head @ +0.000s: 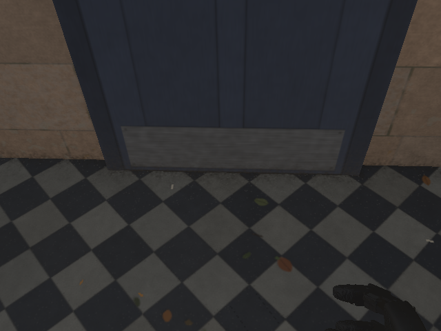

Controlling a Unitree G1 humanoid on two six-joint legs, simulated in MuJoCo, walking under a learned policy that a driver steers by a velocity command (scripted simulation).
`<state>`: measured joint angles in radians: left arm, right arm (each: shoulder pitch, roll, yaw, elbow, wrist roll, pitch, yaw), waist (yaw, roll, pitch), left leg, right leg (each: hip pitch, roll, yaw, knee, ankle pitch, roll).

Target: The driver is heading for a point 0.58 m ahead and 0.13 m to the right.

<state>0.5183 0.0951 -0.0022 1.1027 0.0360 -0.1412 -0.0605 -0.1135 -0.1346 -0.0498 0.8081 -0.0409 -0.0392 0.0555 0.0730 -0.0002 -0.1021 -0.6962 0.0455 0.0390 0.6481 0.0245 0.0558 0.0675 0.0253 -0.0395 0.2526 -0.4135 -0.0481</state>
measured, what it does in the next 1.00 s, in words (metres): walks ahead, turning right: left foot, then right foot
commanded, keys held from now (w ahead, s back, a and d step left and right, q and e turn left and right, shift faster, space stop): w+e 0.68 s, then no key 0.32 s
